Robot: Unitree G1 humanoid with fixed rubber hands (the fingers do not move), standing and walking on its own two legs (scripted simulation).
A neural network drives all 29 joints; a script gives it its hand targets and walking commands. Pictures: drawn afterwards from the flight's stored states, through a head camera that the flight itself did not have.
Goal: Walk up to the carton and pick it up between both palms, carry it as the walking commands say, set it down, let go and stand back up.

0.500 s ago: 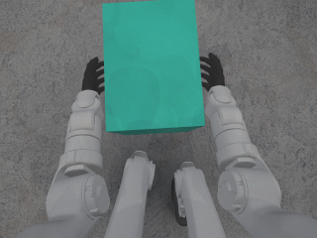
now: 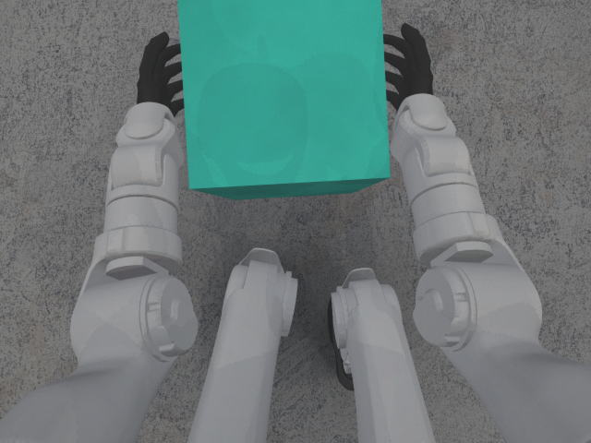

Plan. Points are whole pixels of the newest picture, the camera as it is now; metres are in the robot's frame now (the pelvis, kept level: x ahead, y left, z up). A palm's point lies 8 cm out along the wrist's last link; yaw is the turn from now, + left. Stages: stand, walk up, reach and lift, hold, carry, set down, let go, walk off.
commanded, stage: set down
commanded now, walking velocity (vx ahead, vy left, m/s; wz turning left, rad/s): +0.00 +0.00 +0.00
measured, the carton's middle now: (285, 88) +0.54 +0.10 -0.20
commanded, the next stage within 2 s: none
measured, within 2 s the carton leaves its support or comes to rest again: rests again in 1.32 s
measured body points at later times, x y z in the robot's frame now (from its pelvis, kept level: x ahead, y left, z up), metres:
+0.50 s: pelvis +0.00 +0.00 -0.05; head +0.34 +0.05 +0.23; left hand +0.50 +0.25 -0.21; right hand +0.55 -0.05 -0.21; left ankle +0.13 +0.11 -0.43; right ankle +0.08 -0.11 -0.43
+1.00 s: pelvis -0.01 +0.00 -0.07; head +0.35 +0.03 +0.21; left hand +0.50 +0.25 -0.23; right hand +0.55 -0.05 -0.23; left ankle +0.13 +0.11 -0.43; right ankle +0.08 -0.10 -0.43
